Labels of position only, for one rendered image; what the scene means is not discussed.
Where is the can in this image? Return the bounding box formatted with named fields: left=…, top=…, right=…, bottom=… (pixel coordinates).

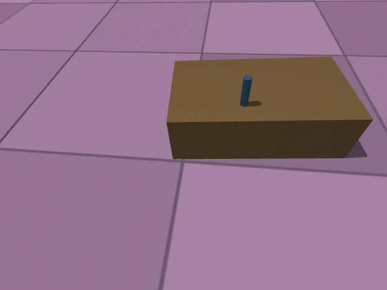
left=240, top=75, right=252, bottom=107

